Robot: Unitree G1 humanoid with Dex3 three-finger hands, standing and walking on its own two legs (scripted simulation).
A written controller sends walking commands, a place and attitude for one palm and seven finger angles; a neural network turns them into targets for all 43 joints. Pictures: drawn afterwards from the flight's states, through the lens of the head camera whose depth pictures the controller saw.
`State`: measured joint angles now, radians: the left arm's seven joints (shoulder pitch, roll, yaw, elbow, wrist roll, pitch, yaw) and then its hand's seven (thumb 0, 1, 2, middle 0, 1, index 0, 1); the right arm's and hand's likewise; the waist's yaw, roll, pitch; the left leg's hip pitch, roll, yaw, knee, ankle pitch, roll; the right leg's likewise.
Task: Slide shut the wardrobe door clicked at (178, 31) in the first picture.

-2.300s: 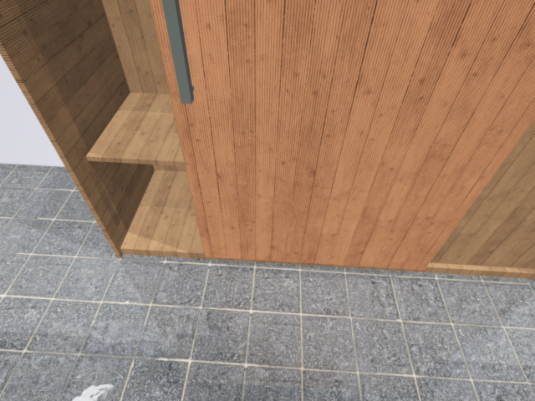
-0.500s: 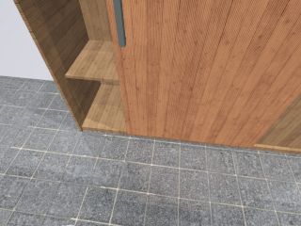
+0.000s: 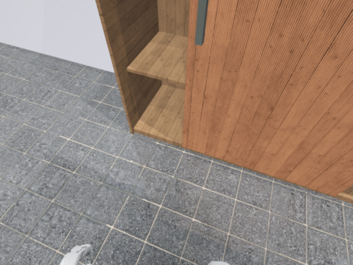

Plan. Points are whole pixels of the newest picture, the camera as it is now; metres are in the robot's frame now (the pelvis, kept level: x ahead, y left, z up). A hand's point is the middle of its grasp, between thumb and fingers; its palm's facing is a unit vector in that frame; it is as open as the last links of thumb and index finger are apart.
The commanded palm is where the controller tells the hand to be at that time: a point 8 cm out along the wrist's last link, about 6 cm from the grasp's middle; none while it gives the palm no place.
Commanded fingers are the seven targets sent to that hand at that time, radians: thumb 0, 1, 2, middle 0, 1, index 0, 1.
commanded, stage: walk to a spot facing it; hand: right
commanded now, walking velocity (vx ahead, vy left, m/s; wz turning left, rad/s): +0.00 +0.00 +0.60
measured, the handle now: (205, 0) +0.83 -0.08 +0.19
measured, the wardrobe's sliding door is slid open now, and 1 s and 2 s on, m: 0.38 0.38 0.38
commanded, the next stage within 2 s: none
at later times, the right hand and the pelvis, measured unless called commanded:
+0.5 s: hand out of the picture +0.12 -0.24 -0.16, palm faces -0.28 +0.94 -0.20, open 7.4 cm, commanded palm none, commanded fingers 0.00 -0.90 -0.90 0.20 0.30 0.20 0.30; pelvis -0.03 -0.06 +0.00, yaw +19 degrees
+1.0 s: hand out of the picture +0.14 -0.14 -0.16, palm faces -0.53 +0.82 -0.22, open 7.4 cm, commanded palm none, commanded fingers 0.00 -0.90 -0.90 0.20 0.30 0.20 0.30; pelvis -0.04 -0.02 +0.00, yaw +35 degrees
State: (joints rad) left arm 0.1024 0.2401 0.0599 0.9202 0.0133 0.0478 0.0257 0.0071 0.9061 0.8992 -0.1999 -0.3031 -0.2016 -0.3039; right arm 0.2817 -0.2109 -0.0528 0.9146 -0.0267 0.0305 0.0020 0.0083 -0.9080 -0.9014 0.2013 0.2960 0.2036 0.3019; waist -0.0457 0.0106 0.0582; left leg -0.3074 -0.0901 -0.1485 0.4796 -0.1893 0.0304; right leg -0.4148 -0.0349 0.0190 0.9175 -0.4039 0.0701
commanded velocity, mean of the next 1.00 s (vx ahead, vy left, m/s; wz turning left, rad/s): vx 0.04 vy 0.00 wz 0.60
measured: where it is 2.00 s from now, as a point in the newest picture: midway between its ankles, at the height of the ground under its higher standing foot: (126, 258)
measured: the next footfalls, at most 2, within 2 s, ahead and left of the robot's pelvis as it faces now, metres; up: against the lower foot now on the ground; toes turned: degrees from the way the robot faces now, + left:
right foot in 0.12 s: +0.02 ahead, -0.14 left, +0.00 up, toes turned +5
left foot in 0.66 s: -0.05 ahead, +0.09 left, +0.00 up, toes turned +30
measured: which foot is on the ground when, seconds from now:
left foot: down 0.00-0.12, up 0.14-0.64, down 0.66-1.00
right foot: up 0.00-0.10, down 0.12-0.66, up 0.68-1.00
